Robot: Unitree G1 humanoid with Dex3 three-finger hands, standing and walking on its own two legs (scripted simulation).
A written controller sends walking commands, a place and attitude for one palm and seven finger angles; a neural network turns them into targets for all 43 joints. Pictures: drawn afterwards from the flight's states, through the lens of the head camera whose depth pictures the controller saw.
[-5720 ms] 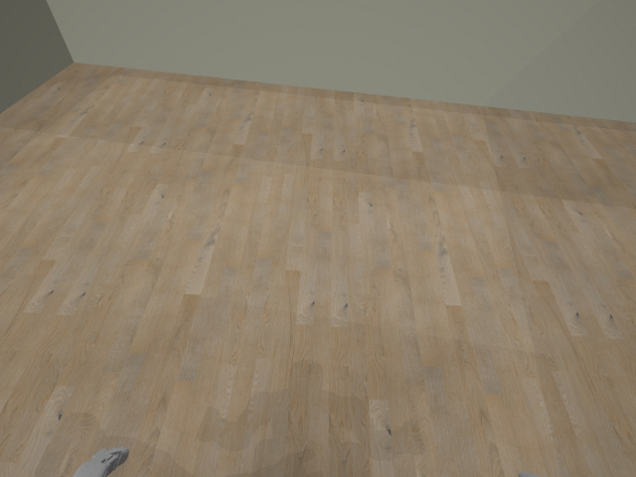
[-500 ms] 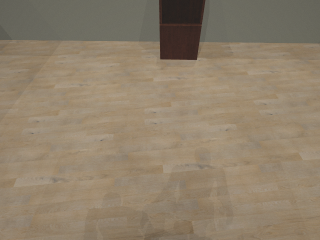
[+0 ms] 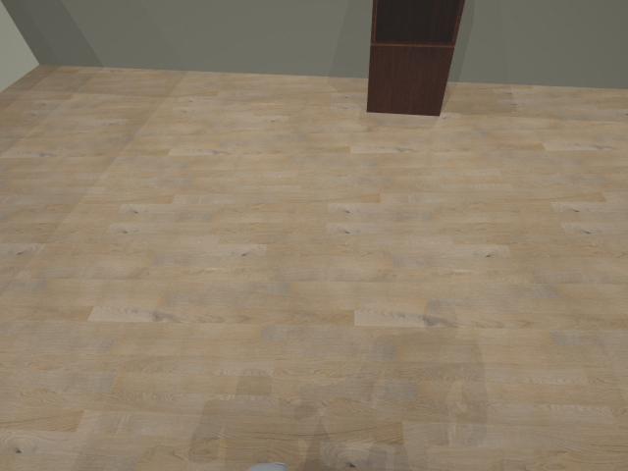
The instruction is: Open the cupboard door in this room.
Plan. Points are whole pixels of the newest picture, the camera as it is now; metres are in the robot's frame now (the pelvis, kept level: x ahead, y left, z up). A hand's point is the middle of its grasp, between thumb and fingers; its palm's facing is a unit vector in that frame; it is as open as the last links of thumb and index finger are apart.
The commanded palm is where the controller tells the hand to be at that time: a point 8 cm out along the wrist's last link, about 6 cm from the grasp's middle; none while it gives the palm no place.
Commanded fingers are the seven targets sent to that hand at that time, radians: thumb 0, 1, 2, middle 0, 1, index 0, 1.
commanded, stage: turn or walk to find it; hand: left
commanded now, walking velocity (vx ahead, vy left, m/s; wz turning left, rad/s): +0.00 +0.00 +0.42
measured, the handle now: out of the picture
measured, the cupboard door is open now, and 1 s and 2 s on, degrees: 0 0 0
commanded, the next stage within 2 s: stand and wait in 0.50 s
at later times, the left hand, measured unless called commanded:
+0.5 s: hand out of the picture -0.03 +0.28 -0.18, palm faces +0.24 -0.95 -0.21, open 7.4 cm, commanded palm none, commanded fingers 0.00 0.90 0.90 -0.20 -0.30 -0.20 -0.30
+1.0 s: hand out of the picture -0.04 +0.22 -0.16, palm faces +0.29 -0.93 -0.24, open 7.3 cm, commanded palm none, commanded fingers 0.00 0.90 0.90 -0.20 -0.30 -0.20 -0.30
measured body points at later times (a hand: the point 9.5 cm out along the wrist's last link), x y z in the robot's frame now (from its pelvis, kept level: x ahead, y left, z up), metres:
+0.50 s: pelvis -0.04 +0.06 +0.01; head +0.00 +0.11 +0.45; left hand -0.04 +0.33 -0.16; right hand +0.08 -0.17 -0.12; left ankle -0.05 +0.14 -0.73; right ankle -0.04 -0.10 -0.65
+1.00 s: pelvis -0.04 +0.03 +0.01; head -0.04 +0.00 +0.45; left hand -0.05 +0.26 -0.14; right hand +0.03 -0.19 -0.16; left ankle -0.06 +0.15 -0.73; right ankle -0.02 -0.07 -0.73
